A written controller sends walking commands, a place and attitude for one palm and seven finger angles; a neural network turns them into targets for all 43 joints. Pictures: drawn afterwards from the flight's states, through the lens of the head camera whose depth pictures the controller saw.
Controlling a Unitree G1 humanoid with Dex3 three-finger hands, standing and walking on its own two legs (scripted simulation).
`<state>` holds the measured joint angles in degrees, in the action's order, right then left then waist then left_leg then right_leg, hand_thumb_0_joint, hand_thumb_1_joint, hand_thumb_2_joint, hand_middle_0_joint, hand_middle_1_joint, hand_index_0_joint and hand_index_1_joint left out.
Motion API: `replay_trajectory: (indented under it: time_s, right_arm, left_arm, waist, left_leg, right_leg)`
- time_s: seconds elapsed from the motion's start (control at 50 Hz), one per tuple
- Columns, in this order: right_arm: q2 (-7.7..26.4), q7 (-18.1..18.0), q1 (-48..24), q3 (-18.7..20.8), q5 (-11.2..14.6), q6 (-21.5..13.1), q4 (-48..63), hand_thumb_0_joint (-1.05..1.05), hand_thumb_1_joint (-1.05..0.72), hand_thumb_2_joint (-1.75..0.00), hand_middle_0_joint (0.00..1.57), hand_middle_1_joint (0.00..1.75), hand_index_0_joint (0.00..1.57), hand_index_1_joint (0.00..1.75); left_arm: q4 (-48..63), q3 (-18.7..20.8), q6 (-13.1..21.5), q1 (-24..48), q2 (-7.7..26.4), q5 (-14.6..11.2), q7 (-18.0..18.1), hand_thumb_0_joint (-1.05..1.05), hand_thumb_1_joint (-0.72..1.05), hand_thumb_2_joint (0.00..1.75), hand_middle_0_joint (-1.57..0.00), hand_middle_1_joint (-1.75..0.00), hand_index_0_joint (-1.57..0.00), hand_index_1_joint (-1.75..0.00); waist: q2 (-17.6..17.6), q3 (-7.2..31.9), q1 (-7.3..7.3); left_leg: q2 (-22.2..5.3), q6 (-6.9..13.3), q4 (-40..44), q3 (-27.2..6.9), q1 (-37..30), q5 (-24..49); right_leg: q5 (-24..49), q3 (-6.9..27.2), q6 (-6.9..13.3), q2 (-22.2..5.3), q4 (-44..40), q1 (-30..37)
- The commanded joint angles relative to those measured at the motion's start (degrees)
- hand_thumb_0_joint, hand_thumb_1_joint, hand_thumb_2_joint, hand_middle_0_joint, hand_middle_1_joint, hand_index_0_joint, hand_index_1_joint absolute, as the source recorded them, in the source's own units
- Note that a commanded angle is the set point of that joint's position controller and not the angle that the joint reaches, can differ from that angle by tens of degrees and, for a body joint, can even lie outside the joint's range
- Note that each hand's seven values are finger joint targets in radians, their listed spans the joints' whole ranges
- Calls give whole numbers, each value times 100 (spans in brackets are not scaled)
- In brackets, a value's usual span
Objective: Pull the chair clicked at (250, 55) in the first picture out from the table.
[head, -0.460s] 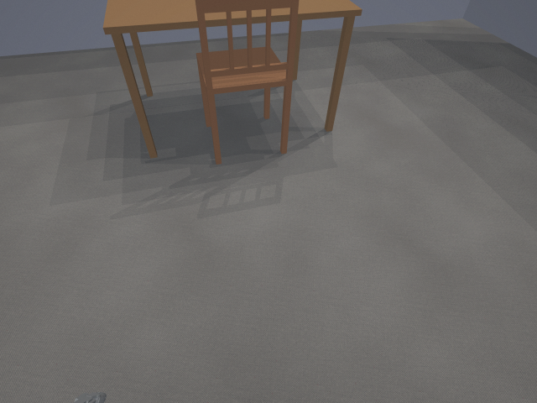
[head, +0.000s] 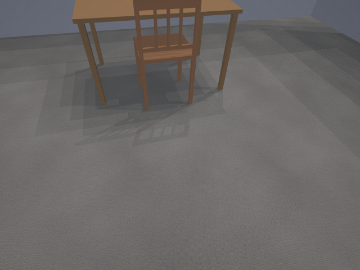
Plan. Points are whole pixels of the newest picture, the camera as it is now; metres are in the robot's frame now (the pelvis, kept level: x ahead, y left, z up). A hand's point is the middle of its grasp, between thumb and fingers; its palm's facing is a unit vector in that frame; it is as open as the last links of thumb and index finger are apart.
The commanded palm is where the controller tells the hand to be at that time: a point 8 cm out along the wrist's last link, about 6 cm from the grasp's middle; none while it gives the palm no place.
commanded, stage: stand and wait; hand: left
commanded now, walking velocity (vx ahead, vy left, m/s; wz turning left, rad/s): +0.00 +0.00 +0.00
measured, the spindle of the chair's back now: (168, 28) +1.55 +0.18 -0.10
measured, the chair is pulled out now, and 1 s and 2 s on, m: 0.00 0.00 0.00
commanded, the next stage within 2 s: look at it before walking up in 0.42 s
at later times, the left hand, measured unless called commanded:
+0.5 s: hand out of the picture +0.06 +0.24 -0.16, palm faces -0.03 -0.95 -0.33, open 7.4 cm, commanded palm none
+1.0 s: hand out of the picture +0.07 +0.24 -0.16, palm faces -0.03 -0.94 -0.33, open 7.4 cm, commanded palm none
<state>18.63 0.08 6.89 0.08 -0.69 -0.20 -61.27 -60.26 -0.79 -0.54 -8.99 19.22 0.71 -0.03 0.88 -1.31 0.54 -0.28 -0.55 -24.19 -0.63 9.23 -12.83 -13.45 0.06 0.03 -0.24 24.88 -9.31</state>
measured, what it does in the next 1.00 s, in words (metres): stands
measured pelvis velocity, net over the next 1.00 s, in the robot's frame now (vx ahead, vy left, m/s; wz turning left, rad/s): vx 0.00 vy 0.00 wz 0.00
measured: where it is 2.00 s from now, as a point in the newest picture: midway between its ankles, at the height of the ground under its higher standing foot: outside the picture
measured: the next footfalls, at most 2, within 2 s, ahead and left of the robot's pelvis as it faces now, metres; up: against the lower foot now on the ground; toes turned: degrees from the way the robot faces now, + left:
left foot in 1.88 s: +0.41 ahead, +0.04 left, +0.00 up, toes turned -8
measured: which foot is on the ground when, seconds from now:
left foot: down 0.00-1.00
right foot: down 0.00-1.00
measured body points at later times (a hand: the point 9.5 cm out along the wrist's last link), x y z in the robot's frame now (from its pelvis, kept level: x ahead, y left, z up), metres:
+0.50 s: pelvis -0.01 +0.00 +0.00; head -0.01 +0.00 +0.45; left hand +0.06 +0.29 -0.13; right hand +0.06 -0.30 -0.13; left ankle +0.00 +0.13 -0.74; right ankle +0.00 -0.12 -0.74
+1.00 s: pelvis +0.00 +0.00 +0.00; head +0.00 +0.00 +0.45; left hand +0.07 +0.29 -0.13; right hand +0.09 -0.30 -0.13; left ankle +0.00 +0.13 -0.74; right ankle +0.00 -0.12 -0.74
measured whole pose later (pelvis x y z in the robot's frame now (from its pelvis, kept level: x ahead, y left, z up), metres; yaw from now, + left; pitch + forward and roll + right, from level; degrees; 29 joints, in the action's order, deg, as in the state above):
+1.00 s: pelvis +0.00 +0.00 +0.00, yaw +0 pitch -2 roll +0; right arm 18.9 0.3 6.3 -0.2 -0.4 -0.4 -63.6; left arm -61.9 -0.8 0.0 -8.1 19.7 0.8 -0.1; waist 0.8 -1.7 0.5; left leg -0.6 -0.9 -21.1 -0.7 8.1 -11.2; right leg -11.8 0.0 0.2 0.0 21.8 -8.2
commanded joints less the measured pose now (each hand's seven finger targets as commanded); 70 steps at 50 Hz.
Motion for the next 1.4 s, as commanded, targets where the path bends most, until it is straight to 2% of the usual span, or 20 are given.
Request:
replay_trajectory:
  time_s: [0.0,0.14,0.3,0.34,0.44,0.52,0.8,1.06,1.1,1.12,1.16,1.2,1.24,1.26,1.28,1.3,1.32,1.34,1.36,1.38]
  right_arm:
    - [1173,-87,-313,225,0,-172,336,0,-90,-90,20,30,20,30]
    - [1185,-71,-233,208,10,-150,204,0,-90,-90,20,30,20,30]
    - [1209,-62,-172,196,9,-156,114,0,-90,-90,20,30,20,30]
    - [1204,-58,-178,195,12,-147,107,0,-90,-90,20,30,20,30]
    - [1187,-56,-169,200,11,-155,107,0,-90,-90,20,30,20,30]
    - [1207,-60,-156,197,19,-171,108,0,-90,-90,20,30,20,30]
    - [1185,-69,-274,194,22,-163,127,0,-90,-90,20,30,20,30]
    - [1200,-70,-303,178,27,-155,126,0,-90,-90,20,30,20,30]
    - [525,-57,61,34,-21,-68,-15,0,-90,-90,20,30,20,30]
    - [488,-52,186,46,-35,-28,-24,0,-90,-90,20,30,20,30]
    - [568,-47,293,116,-68,9,58,0,-90,-90,20,30,20,30]
    - [648,-48,382,195,-80,4,188,0,-90,-90,20,30,20,30]
    - [703,-63,616,269,-70,-52,261,0,-90,-90,20,30,20,30]
    - [747,-76,736,317,-67,-90,274,0,-90,-90,20,30,20,30]
    - [838,-93,941,366,-59,-138,274,0,-90,-90,20,30,20,30]
    - [878,-99,1053,429,-44,-188,276,0,-90,-90,20,30,20,30]
    - [830,-96,1176,446,-39,-228,267,0,-90,-90,20,30,20,30]
    - [713,-104,1200,428,-59,-252,255,0,-90,-90,20,30,20,30]
    - [643,-110,1081,413,-77,-265,253,0,-90,-90,20,30,20,30]
    - [583,-114,843,400,-77,-262,291,0,-90,-90,20,30,20,30]
  left_arm:
    - [318,280,185,316,1165,-15,74,0,90,90,-20,-30,-20,-30]
    - [202,268,181,300,1190,-12,68,0,90,90,-20,-30,-20,-30]
    - [150,249,181,274,1197,-12,61,0,90,90,-20,-30,-20,-30]
    - [157,250,175,286,1195,-7,63,0,90,90,-20,-30,-20,-30]
    - [164,254,180,279,1184,-3,62,0,90,90,-20,-30,-20,-30]
    - [175,252,194,278,1185,-4,68,0,90,90,-20,-30,-20,-30]
    - [162,254,211,300,1183,-5,72,0,90,90,-20,-30,-20,-30]
    - [155,251,202,292,1190,-5,67,0,90,90,-20,-30,-20,-30]
    - [7,125,83,-101,533,-7,79,0,90,90,-20,-30,-20,-30]
    - [7,136,32,-231,516,14,58,0,90,90,-20,-30,-20,-30]
    - [135,216,-41,-281,571,44,-21,0,90,90,-20,-30,-20,-30]
    - [293,291,-58,-430,553,65,-81,0,90,90,-20,-30,-20,-30]
    - [441,339,-18,-543,432,67,-120,0,90,90,-20,-30,-20,-30]
    - [502,358,20,-585,302,64,-141,0,90,90,-20,-30,-20,-30]
    - [579,358,66,-557,146,59,-162,0,90,90,-20,-30,-20,-30]
    - [693,367,97,-413,18,49,-177,0,90,90,-20,-30,-20,-30]
    - [797,380,128,-190,17,54,-194,0,90,90,-20,-30,-20,-30]
    - [863,404,168,-100,-48,47,-208,0,90,90,-20,-30,-20,-30]
    - [805,414,195,-275,-156,46,-225,0,90,90,-20,-30,-20,-30]
    - [631,428,205,-782,-249,53,-237,0,90,90,-20,-30,-20,-30]
  waist:
    - [-89,331,-45]
    - [-64,125,-38]
    - [-82,209,-43]
    - [-93,106,-38]
    - [-120,192,-40]
    - [-76,343,-42]
    - [-80,324,-46]
    - [-82,299,-31]
    - [-41,384,-34]
    - [-5,273,-24]
    - [-19,-244,-45]
    - [-78,-594,-30]
    - [-317,-616,-88]
    - [-581,-587,-123]
    - [-990,-456,-209]
    - [-1254,-421,-247]
    - [-1278,-424,-340]
    - [-1066,-494,-316]
    - [-921,-438,-171]
    - [-813,-294,98]
  left_leg:
    - [-594,243,434,-488,-57,716]
    - [-578,227,529,-537,95,409]
    - [-593,220,562,-539,34,370]
    - [-589,220,590,-559,104,277]
    - [-597,223,579,-569,71,370]
    - [-626,227,538,-566,-48,698]
    - [-633,202,550,-502,-176,923]
    - [-639,194,614,-517,-218,952]
    - [-617,84,429,-283,-298,349]
    - [-591,85,335,-207,-211,-304]
    - [-592,133,370,-198,228,-1510]
    - [-671,226,328,-280,456,-2129]
    - [-932,414,383,-562,288,-2401]
    - [-1175,554,563,-819,64,-2461]
    - [-1565,761,854,-1234,-267,-2351]
    - [-1993,1017,1076,-1458,-544,-1960]
    - [-2144,1159,1056,-1444,-735,-1319]
    - [-2174,1164,883,-1207,-658,-543]
    - [-2055,1024,603,-789,-394,-7]
    - [-1801,779,91,-232,69,106]
  right_leg:
    - [586,584,203,-646,-516,5]
    - [149,637,204,-652,-669,-89]
    - [54,663,196,-658,-705,-115]
    - [-52,671,195,-648,-725,-164]
    - [49,664,194,-645,-699,-126]
    - [448,608,195,-655,-619,-13]
    - [862,611,189,-687,-663,86]
    - [869,585,171,-675,-711,135]
    - [177,614,108,-618,-668,35]
    - [-529,737,148,-562,-685,-151]
    - [-1617,934,252,-433,-663,-628]
    - [-2059,1021,340,-295,-450,-1051]
    - [-2021,920,377,-85,104,-1443]
    - [-1773,688,341,79,575,-1708]
    - [-1353,272,264,266,1292,-1960]
    - [-1293,-97,158,170,1909,-2277]
    - [-1546,-76,121,-49,2125,-2511]
    - [-1650,-81,110,-209,2015,-2400]
    - [-1521,-197,109,-250,1692,-1899]
    - [-1045,-390,128,-173,1153,-991]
